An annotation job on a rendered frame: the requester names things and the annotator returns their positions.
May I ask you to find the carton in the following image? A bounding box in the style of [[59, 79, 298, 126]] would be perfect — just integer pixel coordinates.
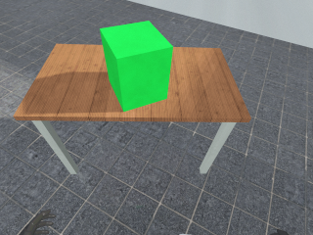
[[100, 21, 173, 112]]

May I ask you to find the robot left hand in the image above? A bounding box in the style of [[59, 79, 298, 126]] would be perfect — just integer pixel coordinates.
[[20, 209, 56, 235]]

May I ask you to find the table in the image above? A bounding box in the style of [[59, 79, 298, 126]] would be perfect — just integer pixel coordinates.
[[13, 43, 251, 174]]

